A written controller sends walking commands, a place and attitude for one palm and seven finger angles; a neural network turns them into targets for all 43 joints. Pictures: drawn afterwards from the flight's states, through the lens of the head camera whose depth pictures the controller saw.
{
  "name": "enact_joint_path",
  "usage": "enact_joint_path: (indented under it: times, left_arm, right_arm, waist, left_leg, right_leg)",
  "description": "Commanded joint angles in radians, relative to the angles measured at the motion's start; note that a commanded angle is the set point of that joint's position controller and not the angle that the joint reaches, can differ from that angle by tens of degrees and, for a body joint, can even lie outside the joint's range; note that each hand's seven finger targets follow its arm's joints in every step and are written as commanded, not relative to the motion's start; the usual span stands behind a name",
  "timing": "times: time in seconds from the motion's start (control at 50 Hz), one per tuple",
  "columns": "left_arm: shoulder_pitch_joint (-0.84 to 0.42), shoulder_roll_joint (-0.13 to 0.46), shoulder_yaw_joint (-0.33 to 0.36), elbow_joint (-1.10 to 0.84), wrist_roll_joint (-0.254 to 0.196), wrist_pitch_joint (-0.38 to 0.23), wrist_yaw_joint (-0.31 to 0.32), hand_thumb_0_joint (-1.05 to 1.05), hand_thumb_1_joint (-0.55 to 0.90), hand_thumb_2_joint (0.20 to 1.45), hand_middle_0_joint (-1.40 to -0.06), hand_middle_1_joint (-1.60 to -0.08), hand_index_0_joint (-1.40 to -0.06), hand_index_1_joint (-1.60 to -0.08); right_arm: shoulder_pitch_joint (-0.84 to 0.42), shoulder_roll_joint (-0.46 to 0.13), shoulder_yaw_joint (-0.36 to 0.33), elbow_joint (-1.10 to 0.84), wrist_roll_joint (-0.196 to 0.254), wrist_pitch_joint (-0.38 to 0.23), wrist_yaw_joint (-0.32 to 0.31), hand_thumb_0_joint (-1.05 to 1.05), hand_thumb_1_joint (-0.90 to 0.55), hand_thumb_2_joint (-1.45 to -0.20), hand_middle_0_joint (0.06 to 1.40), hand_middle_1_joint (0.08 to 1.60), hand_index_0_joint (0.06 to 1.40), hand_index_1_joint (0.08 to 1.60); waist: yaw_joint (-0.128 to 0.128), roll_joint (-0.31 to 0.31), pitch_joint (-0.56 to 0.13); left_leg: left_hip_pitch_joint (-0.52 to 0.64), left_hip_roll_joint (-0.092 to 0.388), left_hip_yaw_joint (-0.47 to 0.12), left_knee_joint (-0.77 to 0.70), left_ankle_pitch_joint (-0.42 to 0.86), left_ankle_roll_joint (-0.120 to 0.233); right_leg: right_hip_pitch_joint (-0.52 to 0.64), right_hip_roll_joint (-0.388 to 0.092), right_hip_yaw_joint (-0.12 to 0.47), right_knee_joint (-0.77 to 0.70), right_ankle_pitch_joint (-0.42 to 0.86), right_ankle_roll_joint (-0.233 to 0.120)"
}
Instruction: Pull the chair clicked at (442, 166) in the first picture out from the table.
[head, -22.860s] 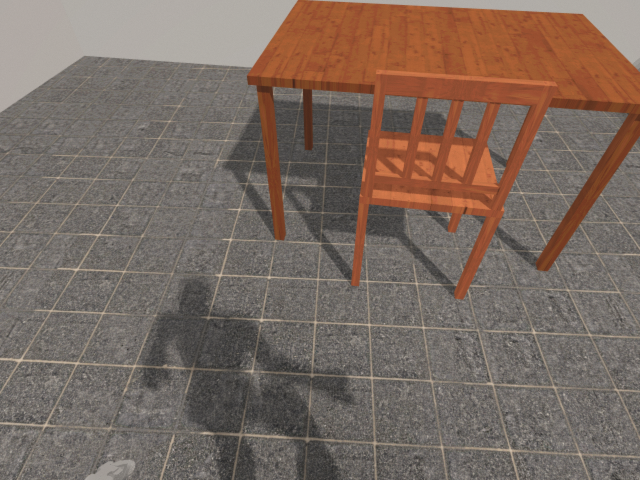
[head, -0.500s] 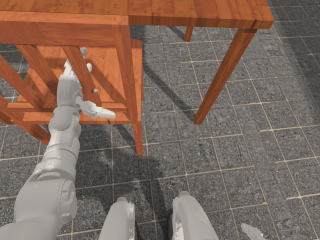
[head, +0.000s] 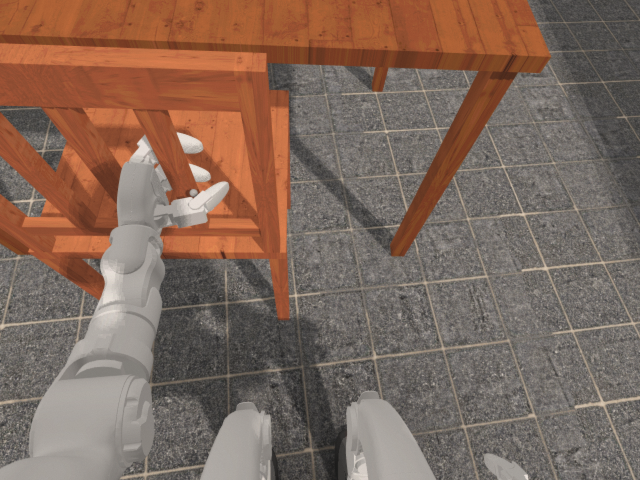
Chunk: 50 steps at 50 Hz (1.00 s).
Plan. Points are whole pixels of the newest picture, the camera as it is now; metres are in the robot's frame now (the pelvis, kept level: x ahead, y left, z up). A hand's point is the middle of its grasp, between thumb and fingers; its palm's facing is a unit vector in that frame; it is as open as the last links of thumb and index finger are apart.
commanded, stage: hook a spindle and tug to test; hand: left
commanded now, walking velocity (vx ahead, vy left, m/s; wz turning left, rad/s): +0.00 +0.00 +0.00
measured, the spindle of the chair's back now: (110, 174) +0.49 +0.25 +0.02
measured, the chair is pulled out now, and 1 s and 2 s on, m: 0.00 0.04 0.16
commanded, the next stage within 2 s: step backward, pulling the chair out in 0.76 s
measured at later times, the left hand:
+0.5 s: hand (195, 203) +0.45 +0.14 +0.03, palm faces -0.01 -1.00 -0.03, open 5.7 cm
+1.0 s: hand (196, 216) +0.42 +0.14 +0.04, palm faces +0.06 -0.99 -0.13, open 5.7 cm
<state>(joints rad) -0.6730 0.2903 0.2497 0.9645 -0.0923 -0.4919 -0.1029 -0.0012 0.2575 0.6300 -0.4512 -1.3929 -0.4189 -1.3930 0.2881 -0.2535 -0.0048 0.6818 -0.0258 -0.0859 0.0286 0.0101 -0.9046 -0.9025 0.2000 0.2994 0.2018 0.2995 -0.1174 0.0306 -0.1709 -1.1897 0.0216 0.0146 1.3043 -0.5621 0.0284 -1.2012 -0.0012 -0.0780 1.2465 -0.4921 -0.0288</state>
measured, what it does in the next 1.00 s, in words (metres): stands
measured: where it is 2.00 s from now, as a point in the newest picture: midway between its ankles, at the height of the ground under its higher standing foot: outside the picture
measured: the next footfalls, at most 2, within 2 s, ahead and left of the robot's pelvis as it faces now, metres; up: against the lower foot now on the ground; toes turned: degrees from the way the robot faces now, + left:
none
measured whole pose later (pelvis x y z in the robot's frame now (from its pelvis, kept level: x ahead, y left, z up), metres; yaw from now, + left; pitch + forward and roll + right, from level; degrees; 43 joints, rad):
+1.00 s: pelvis +0.01 +0.00 +0.05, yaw +0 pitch +18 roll -1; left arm -0.48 0.23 0.15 0.74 -0.07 -0.23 0.05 0.02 0.67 0.80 -0.37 -1.30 -0.40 -1.45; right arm 0.23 -0.22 0.01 0.59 0.05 0.06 -0.06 0.01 -0.91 -0.90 0.20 0.30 0.20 0.30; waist -0.09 0.03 -0.06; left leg -0.90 0.01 0.03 1.07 -0.49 0.03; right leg -0.92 0.00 -0.05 1.04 -0.43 -0.03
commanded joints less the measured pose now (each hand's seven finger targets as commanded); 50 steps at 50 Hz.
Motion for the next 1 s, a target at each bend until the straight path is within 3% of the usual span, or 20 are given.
enact_joint_path:
  times: [0.0,0.04,0.08,0.22,0.32,0.36,0.42,0.46,0.54,0.58,0.62,0.64,0.78,0.84,0.86,0.88,0.9,0.92,0.94,0.98]
  left_arm:
    - [-0.348,0.097,-0.023,-0.229,0.002,-0.090,-0.023,0.000,0.788,0.852,-0.500,-1.450,-0.500,-1.450]
    - [-0.336,0.106,-0.017,-0.216,0.002,-0.087,-0.024,0.000,0.900,0.900,-0.500,-1.450,-0.500,-1.450]
    - [-0.358,0.079,-0.040,-0.218,0.004,-0.085,-0.029,0.000,0.900,0.900,-0.500,-1.450,-0.500,-1.450]
    - [-0.264,0.056,-0.057,-0.264,0.000,-0.070,-0.031,0.000,0.900,0.900,-0.500,-1.450,-0.500,-1.450]
    - [-0.177,0.088,-0.027,-0.307,-0.006,-0.063,-0.029,0.000,0.900,0.900,-0.500,-1.450,-0.500,-1.450]
    - [-0.186,0.031,-0.079,-0.317,-0.005,-0.061,-0.030,0.000,0.900,0.900,-0.500,-1.450,-0.500,-1.450]
    - [-0.172,0.078,-0.041,-0.328,-0.004,-0.060,-0.023,0.000,0.900,0.900,-0.500,-1.450,-0.500,-1.450]
    - [-0.163,0.068,-0.044,-0.309,-0.003,-0.059,-0.022,0.000,0.900,0.900,-0.500,-1.450,-0.500,-1.450]
    - [-0.122,0.053,-0.052,-0.360,-0.009,-0.061,-0.026,0.000,0.900,0.900,-0.500,-1.450,-0.500,-1.450]
    - [-0.084,0.049,-0.055,-0.370,-0.015,-0.056,-0.028,0.000,0.900,0.900,-0.500,-1.450,-0.500,-1.450]
    - [-0.087,0.043,-0.066,-0.385,-0.015,-0.050,-0.030,0.000,0.900,0.900,-0.500,-1.450,-0.500,-1.450]
    - [-0.070,0.059,-0.045,-0.405,-0.019,-0.051,-0.028,0.000,0.900,0.900,-0.500,-1.450,-0.500,-1.450]
    - [-0.102,0.023,-0.088,-0.422,-0.011,-0.053,-0.019,0.000,0.900,0.900,-0.500,-1.450,-0.500,-1.450]
    - [-0.194,0.023,-0.102,-0.451,-0.006,-0.062,-0.010,0.000,0.900,0.900,-0.500,-1.450,-0.500,-1.450]
    - [-0.253,0.425,0.082,-0.540,0.097,0.069,0.115,0.000,0.900,0.900,-0.500,-1.450,-0.500,-1.450]
    - [-0.231,0.272,-0.033,-0.571,0.089,0.144,0.153,0.000,0.900,0.900,-0.500,-1.450,-0.500,-1.450]
    - [-0.196,0.193,-0.083,-0.578,0.080,0.189,0.170,0.000,0.900,0.900,-0.500,-1.450,-0.500,-1.450]
    - [-0.145,0.179,-0.089,-0.521,0.083,0.233,0.180,0.000,0.900,0.900,-0.500,-1.450,-0.500,-1.450]
    - [-0.059,0.143,-0.123,-0.407,0.092,0.276,0.187,0.000,0.900,0.900,-0.500,-1.450,-0.500,-1.450]
    - [-0.028,0.124,-0.146,-0.303,0.094,0.323,0.214,0.000,0.900,0.900,-0.500,-1.450,-0.500,-1.450]
  right_arm:
    - [0.111,-0.162,-0.061,-0.070,0.000,-0.020,-0.006,0.000,-0.900,-0.900,0.200,0.300,0.200,0.300]
    - [0.110,-0.164,-0.060,-0.071,0.001,-0.017,-0.007,0.000,-0.900,-0.900,0.200,0.300,0.200,0.300]
    - [0.107,-0.159,-0.061,-0.072,0.002,-0.017,-0.008,0.000,-0.900,-0.900,0.200,0.300,0.200,0.300]
    - [0.101,-0.158,-0.064,-0.088,0.004,-0.010,-0.002,0.000,-0.900,-0.900,0.200,0.300,0.200,0.300]
    - [0.091,-0.157,-0.065,-0.102,0.009,-0.006,-0.002,0.000,-0.900,-0.900,0.200,0.300,0.200,0.300]
    - [0.081,-0.146,-0.062,-0.102,0.011,-0.005,0.000,0.000,-0.900,-0.900,0.200,0.300,0.200,0.300]
    - [0.080,-0.156,-0.065,-0.100,0.011,-0.006,-0.005,0.000,-0.900,-0.900,0.200,0.300,0.200,0.300]
    - [0.077,-0.148,-0.062,-0.098,0.011,-0.006,-0.008,0.000,-0.900,-0.900,0.200,0.300,0.200,0.300]
    - [0.070,-0.146,-0.066,-0.107,0.010,-0.011,-0.007,0.000,-0.900,-0.900,0.200,0.300,0.200,0.300]
    - [0.065,-0.145,-0.066,-0.113,0.013,-0.010,-0.007,0.000,-0.900,-0.900,0.200,0.300,0.200,0.300]
    - [0.060,-0.145,-0.064,-0.118,0.012,-0.012,-0.008,0.000,-0.900,-0.900,0.200,0.300,0.200,0.300]
    - [0.057,-0.143,-0.065,-0.119,0.014,-0.012,-0.008,0.000,-0.900,-0.900,0.200,0.300,0.200,0.300]
    - [0.039,-0.139,-0.063,-0.117,0.014,-0.021,-0.013,0.000,-0.900,-0.900,0.200,0.300,0.200,0.300]
    - [0.041,-0.140,-0.064,-0.111,0.014,-0.027,-0.019,0.000,-0.900,-0.900,0.200,0.300,0.200,0.300]
    - [0.086,-0.177,-0.076,-0.176,0.066,0.070,-0.057,0.000,-0.900,-0.900,0.200,0.300,0.200,0.300]
    - [0.085,-0.139,-0.059,-0.211,0.074,0.098,-0.086,0.000,-0.900,-0.900,0.200,0.300,0.200,0.300]
    - [0.090,-0.125,-0.054,-0.217,0.078,0.106,-0.103,0.000,-0.900,-0.900,0.200,0.300,0.200,0.300]
    - [0.064,-0.137,-0.053,-0.214,0.080,0.122,-0.113,0.000,-0.900,-0.900,0.200,0.300,0.200,0.300]
    - [0.046,-0.137,-0.044,-0.202,0.079,0.147,-0.119,0.000,-0.900,-0.900,0.200,0.300,0.200,0.300]
    - [0.051,-0.136,-0.032,-0.181,0.086,0.176,-0.133,0.000,-0.900,-0.900,0.200,0.300,0.200,0.300]
  waist:
    - [-0.021,0.063,-0.493]
    - [-0.023,0.048,-0.488]
    - [-0.029,0.048,-0.478]
    - [-0.008,0.072,-0.502]
    - [0.011,0.034,-0.504]
    - [0.000,0.034,-0.474]
    - [0.004,0.031,-0.457]
    - [0.002,0.002,-0.438]
    - [0.020,0.046,-0.485]
    - [0.022,0.008,-0.484]
    - [0.018,0.021,-0.474]
    - [0.033,0.019,-0.483]
    - [0.015,0.028,-0.420]
    - [-0.004,0.040,-0.444]
    - [0.074,0.034,-0.625]
    - [0.032,0.070,-0.560]
    - [0.018,0.042,-0.532]
    - [0.023,0.066,-0.509]
    - [0.023,0.062,-0.380]
    - [0.020,-0.038,-0.309]
  left_leg:
    - [0.364,-0.025,-0.070,-0.154,0.390,-0.033]
    - [0.351,-0.024,-0.070,-0.149,0.400,-0.031]
    - [0.352,-0.025,-0.073,-0.153,0.383,-0.032]
    - [0.404,-0.021,-0.077,-0.160,0.458,-0.041]
    - [0.369,-0.023,-0.065,-0.165,0.449,-0.035]
    - [0.376,-0.021,-0.067,-0.168,0.436,-0.035]
    - [0.359,-0.023,-0.062,-0.167,0.407,-0.033]
    - [0.324,-0.027,-0.058,-0.165,0.391,-0.028]
    - [0.370,-0.024,-0.057,-0.163,0.441,-0.035]
    - [0.361,-0.026,-0.055,-0.164,0.433,-0.032]
    - [0.348,-0.029,-0.053,-0.166,0.425,-0.029]
    - [0.349,-0.029,-0.050,-0.166,0.423,-0.030]
    - [0.340,-0.028,-0.059,-0.170,0.363,-0.032]
    - [0.369,-0.027,-0.063,-0.166,0.362,-0.031]
    - [0.627,-0.004,-0.027,-0.357,0.328,-0.005]
    - [0.660,-0.021,-0.009,-0.399,0.360,0.008]
    - [0.659,-0.018,-0.013,-0.414,0.405,0.009]
    - [0.646,-0.002,-0.025,-0.424,0.439,0.001]
    - [0.585,0.017,-0.054,-0.479,0.359,-0.005]
    - [0.565,0.019,-0.041,-0.483,0.342,0.005]
  right_leg:
    - [0.267,0.030,0.057,-0.136,0.311,-0.006]
    - [0.265,0.030,0.056,-0.129,0.322,-0.005]
    - [0.259,0.029,0.054,-0.132,0.307,-0.005]
    - [0.263,0.031,0.046,-0.127,0.341,-0.009]
    - [0.323,0.030,0.054,-0.131,0.367,-0.007]
    - [0.300,0.028,0.051,-0.138,0.349,-0.005]
    - [0.300,0.029,0.056,-0.140,0.336,-0.006]
    - [0.319,0.026,0.061,-0.142,0.342,-0.003]
    - [0.320,0.024,0.059,-0.132,0.366,-0.005]
    - [0.342,0.025,0.060,-0.137,0.369,-0.003]
    - [0.346,0.025,0.062,-0.136,0.371,-0.004]
    - [0.358,0.024,0.065,-0.137,0.372,-0.004]
    - [0.304,0.022,0.060,-0.140,0.308,-0.003]
    - [0.287,0.020,0.062,-0.144,0.303,-0.002]
    - [0.662,-0.045,0.173,-0.347,0.297,-0.006]
    - [0.713,-0.039,0.146,-0.408,0.423,0.003]
    - [0.730,-0.045,0.132,-0.411,0.517,0.009]
    - [0.698,-0.052,0.132,-0.401,0.533,0.009]
    - [0.645,-0.053,0.118,-0.417,0.420,0.015]
    - [0.704,-0.063,0.135,-0.466,0.477,0.028]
